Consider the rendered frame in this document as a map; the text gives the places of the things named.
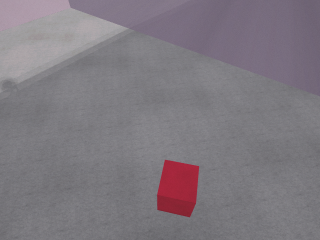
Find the carton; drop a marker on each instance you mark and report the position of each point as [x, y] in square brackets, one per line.
[177, 192]

